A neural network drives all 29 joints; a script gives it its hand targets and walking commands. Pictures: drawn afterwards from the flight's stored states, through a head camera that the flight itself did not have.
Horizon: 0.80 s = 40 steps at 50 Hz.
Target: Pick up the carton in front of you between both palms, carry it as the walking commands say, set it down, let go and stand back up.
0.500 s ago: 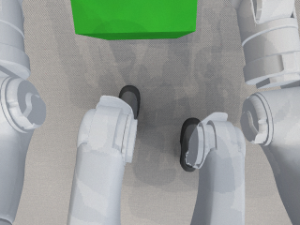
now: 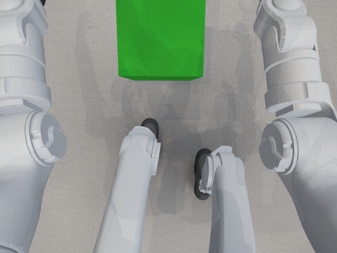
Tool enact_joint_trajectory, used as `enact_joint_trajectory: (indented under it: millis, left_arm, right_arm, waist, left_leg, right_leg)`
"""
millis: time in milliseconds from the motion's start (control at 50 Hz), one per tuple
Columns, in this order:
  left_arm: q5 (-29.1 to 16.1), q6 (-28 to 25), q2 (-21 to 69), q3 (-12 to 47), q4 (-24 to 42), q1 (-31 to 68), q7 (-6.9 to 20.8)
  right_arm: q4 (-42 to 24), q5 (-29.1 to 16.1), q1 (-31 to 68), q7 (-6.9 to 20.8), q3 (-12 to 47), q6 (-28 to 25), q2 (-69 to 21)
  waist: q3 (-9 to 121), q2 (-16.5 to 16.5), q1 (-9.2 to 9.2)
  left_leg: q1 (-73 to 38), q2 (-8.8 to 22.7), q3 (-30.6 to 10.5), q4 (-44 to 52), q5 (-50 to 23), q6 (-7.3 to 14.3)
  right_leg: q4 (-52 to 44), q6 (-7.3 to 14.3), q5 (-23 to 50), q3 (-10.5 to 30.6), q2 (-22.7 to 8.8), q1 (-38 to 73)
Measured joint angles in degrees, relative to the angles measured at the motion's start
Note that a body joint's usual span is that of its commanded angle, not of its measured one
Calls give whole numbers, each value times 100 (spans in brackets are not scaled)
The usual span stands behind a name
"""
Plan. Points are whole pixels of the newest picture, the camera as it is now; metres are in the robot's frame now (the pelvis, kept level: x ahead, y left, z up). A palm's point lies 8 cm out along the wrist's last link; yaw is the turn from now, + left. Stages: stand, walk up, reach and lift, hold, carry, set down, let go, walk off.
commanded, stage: set down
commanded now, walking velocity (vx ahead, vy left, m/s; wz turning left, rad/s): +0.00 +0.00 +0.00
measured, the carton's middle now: (161, 44) +0.52 +0.14 -0.39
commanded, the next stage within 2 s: let go in 0.34 s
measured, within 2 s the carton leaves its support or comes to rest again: neither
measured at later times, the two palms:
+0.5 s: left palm out of the picture +0.48 +0.35 +0.03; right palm out of the picture +0.57 -0.04 +0.03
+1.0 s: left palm out of the picture +0.32 +0.30 +0.13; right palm out of the picture +0.41 -0.13 +0.13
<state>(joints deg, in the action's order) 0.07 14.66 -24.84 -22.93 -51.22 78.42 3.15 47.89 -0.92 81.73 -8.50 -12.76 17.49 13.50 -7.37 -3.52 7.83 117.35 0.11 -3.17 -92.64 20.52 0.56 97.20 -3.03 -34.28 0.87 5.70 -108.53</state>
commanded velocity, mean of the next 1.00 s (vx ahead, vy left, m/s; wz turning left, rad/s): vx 0.00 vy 0.00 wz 0.00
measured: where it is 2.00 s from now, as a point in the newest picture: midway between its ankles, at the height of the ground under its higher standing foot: (174, 168)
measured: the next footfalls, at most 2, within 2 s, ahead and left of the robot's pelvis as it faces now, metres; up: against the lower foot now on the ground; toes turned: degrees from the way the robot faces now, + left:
none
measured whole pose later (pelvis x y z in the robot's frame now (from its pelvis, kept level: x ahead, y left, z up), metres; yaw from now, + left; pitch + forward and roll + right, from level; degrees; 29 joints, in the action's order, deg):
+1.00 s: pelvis +0.08 +0.02 +0.22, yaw +5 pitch +23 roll -1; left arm 0.5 2.5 -14.0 -8.1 -31.0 11.5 6.6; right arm 32.5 5.3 15.7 -3.1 -9.1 3.6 5.1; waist 0.6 -0.8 4.3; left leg 51.0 -1.7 -1.0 -38.7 10.8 1.7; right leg 40.6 -2.3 -20.5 4.3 1.1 -43.4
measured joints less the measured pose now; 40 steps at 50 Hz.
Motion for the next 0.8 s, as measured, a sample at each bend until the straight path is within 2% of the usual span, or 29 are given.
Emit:
enact_joint_trajectory:
  millis: [120, 240, 460, 600, 700, 800]
  left_arm:
    - [-23, 60, 45, -49, 220, -309, 68]
    - [56, -2, 122, -90, 150, -483, 140]
    - [516, -270, 381, -247, 31, -977, 309]
    - [742, -373, 561, 126, 663, -2355, 533]
    - [572, -519, 672, 548, 1220, -3566, 589]
    - [314, -771, 782, 891, 1579, -4675, 557]
  right_arm:
    - [-227, 36, -338, 26, 30, 54, -64]
    - [-165, 138, -554, 103, -47, -1, -134]
    - [-56, 579, -1080, 203, -397, -231, -421]
    - [-926, 838, -2616, 37, -346, -311, -909]
    - [-1504, 756, -3884, 17, -91, -495, -1030]
    - [-1623, 728, -4854, 152, 68, -798, -1012]
  waist:
    - [202, -6, -13]
    - [392, -21, -35]
    - [597, -33, -129]
    - [590, 33, -229]
    - [578, 96, -241]
    - [668, 166, -249]
  left_leg:
    - [-534, 7, 50, 722, -129, 18]
    - [-1164, 4, 73, 1509, -320, 25]
    - [-2323, -3, 98, 2900, -713, 48]
    - [-3306, 5, 128, 3678, -836, 104]
    - [-4136, -34, 197, 4153, -864, 147]
    - [-4954, -101, 246, 4595, -901, 166]
  right_leg:
    - [-748, -1, 206, 75, -31, 489]
    - [-1559, 9, 464, 123, -70, 1079]
    - [-2998, 15, 954, 190, -141, 2193]
    - [-3920, -2, 1187, 244, -177, 3210]
    - [-4448, -17, 1261, 318, -249, 4046]
    - [-4887, -16, 1307, 368, -344, 4854]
